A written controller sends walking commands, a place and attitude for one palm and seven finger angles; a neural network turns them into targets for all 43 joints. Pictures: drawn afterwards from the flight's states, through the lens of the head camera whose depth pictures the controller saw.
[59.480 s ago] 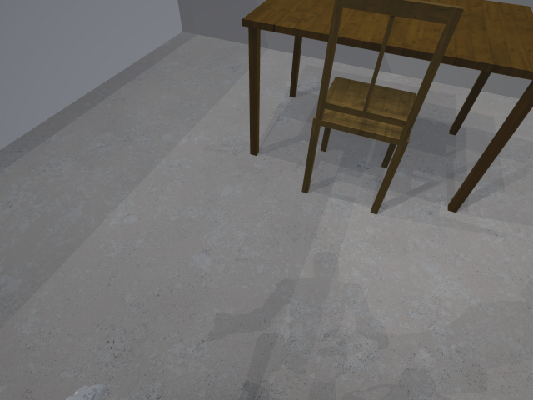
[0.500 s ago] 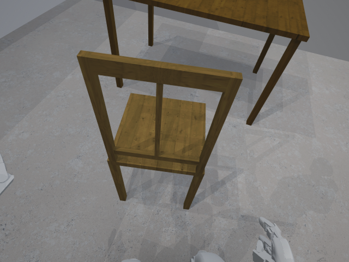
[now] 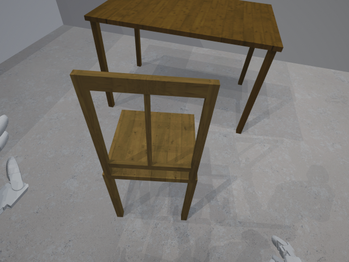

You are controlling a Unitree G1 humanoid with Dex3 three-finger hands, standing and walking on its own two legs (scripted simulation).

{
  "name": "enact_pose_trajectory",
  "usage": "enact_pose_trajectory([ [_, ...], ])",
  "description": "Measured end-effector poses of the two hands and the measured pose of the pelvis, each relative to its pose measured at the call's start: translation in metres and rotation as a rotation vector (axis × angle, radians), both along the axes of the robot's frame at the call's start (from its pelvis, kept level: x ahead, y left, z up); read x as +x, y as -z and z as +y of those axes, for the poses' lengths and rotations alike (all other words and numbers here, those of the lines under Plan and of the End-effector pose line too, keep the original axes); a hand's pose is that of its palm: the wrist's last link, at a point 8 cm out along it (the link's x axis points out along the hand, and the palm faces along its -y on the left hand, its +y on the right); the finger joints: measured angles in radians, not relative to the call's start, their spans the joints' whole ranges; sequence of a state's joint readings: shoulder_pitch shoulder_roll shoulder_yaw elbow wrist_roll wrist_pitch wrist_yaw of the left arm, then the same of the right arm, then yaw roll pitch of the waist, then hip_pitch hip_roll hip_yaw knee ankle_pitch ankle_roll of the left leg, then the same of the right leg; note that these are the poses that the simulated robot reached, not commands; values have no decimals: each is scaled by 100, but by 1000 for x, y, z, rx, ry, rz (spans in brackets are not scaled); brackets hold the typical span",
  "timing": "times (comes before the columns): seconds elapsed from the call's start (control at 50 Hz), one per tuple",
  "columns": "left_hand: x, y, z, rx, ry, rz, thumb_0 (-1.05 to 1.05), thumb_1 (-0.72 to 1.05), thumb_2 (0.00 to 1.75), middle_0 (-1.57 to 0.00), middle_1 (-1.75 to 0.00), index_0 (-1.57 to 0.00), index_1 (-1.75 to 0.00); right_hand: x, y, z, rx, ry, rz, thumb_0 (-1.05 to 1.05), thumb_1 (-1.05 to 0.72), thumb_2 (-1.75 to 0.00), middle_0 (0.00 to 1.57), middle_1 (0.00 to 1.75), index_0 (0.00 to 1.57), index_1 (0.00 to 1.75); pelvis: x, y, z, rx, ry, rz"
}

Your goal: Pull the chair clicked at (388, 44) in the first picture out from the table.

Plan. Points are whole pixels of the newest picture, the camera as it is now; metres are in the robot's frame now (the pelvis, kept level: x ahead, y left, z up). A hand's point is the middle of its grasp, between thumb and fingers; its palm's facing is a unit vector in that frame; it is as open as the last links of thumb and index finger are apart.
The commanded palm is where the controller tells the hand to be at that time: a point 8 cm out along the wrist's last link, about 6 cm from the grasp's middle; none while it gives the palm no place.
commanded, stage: stop stepping back and stand still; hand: left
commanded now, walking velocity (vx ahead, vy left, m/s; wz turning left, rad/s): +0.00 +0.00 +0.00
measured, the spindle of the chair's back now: (148, 134) +0.51 +0.10 -0.05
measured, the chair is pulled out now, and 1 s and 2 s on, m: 0.66 0.66 0.66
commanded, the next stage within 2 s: let the arm hang, fingers relaxed in 0.16 s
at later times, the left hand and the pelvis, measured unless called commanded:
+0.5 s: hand out of the picture +0.10 +0.17 -0.15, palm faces +0.06 -0.98 -0.19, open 7.4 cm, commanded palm none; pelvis +0.01 -0.01 -0.01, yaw +2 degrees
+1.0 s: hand out of the picture -0.05 +0.15 -0.17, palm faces +0.11 -0.97 -0.23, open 7.4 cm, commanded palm none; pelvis +0.00 -0.03 -0.01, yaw +4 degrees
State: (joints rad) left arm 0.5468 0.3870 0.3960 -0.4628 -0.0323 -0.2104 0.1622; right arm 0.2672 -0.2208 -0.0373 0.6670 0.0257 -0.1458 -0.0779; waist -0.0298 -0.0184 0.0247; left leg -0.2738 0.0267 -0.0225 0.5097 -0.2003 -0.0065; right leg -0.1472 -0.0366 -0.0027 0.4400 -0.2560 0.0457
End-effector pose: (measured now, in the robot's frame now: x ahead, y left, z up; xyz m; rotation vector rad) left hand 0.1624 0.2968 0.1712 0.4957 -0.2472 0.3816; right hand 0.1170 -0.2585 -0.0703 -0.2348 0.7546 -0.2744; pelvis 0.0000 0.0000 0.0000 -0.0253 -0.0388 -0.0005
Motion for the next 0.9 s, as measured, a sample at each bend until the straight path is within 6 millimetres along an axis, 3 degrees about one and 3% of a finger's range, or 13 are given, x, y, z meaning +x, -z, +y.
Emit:
enact_pose_trajectory([
  [0.14, 1, -20, 2, 100, 20, -19, 1, 88, 90, -21, -31, -21, -30, 21, -3, 21, 54, -45, -38, 1, -90, -90, 20, 30, 20, 30, 1, -3, -1, -4, -4, 22],
  [0.26, -3, -10, 2, 70, -23, 57, 1, 88, 90, -21, -31, -21, -30, 38, 5, 34, 105, -90, -29, 1, -90, -90, 21, 30, 20, 30, 7, -4, -4, -3, -2, 25],
  [0.28, -2, 0, 2, 72, -25, 91, 1, 89, 90, -21, -31, -21, -30, 41, 9, 35, 115, -114, -26, 1, -90, -90, 21, 30, 20, 30, 8, -3, -4, -4, -7, 34],
  [0.32, 6, 45, 6, 1, -45, 264, 0, 89, 90, -21, -31, -21, -30, 45, 24, 33, 135, -159, 20, 1, -90, -90, 21, 30, 20, 30, 6, 1, -4, 1, -22, 47],
  [0.38, 0, 144, -1, -204, -109, 627, 0, 90, 90, -20, -30, -20, -30, 41, 45, 30, 152, -174, 106, 1, -90, -90, 21, 30, 20, 30, 5, 7, -3, 6, -30, 49],
  [0.42, -20, 206, -21, -323, -121, 865, 0, 90, 90, -20, -30, -20, -30, 32, 53, 29, 156, -167, 157, 1, -90, -90, 21, 30, 20, 30, 5, 9, -4, 13, -34, 41],
  [0.46, -49, 255, -50, -429, -105, 1063, 0, 90, 90, -20, -30, -20, -30, 17, 56, 26, 148, -154, 213, 1, -90, -90, 20, 30, 20, 30, 5, 11, -8, 22, -38, 28],
  [0.52, -95, 305, -91, -580, -91, 1267, 0, 92, 90, -20, -30, -20, -30, -12, 55, 19, 118, -128, 314, 1, -90, -90, 20, 30, 20, 30, 6, 11, -14, 24, -45, 11],
  [0.54, -106, 312, -92, -615, -134, 1276, -1, 96, 90, -21, -30, -20, -30, -23, 54, 16, 106, -122, 353, 1, -90, -90, 20, 30, 20, 30, 5, 10, -17, 19, -52, 9],
  [0.62, -148, 326, -90, -638, -180, 1395, -3, 101, 90, -21, -30, -21, -30, -62, 54, 4, 72, -90, 494, 1, -90, -90, 20, 30, 20, 30, 2, 8, -24, 0, -68, 7],
  [0.74, -207, 320, -85, -632, -272, 1555, -1, 96, 90, -21, -30, -21, -30, -103, 63, -2, 93, -44, 607, 1, -91, -90, 20, 30, 20, 30, -3, 5, -24, -7, -76, 10],
  [0.82, -229, 312, -83, -621, -327, 1602, 0, 93, 90, -20, -30, -20, -30, -119, 72, 3, 134, -37, 642, 1, -91, -90, 20, 30, 20, 30, -5, 5, -25, -1, -77, 11],
  [0.9, -235, 309, -86, -615, -349, 1613, 0, 92, 90, -20, -30, -20, -30, -127, 80, 11, 176, -37, 656, 1, -91, -90, 20, 30, 20, 30, -4, 5, -27, 7, -74, 10],
])
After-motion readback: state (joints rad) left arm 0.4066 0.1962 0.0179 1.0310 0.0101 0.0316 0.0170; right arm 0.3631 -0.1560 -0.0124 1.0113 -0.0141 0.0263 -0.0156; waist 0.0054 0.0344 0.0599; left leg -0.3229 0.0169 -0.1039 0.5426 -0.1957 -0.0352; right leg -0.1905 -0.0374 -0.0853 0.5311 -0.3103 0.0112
